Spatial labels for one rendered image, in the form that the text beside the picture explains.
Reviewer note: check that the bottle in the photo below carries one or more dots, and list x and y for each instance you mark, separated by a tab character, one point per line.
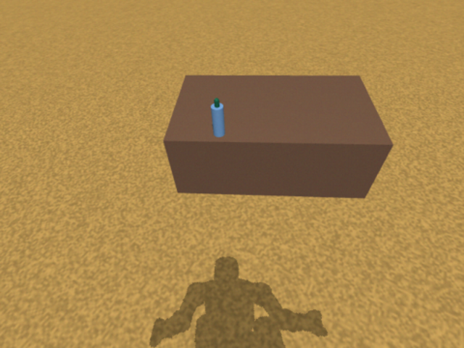
218	118

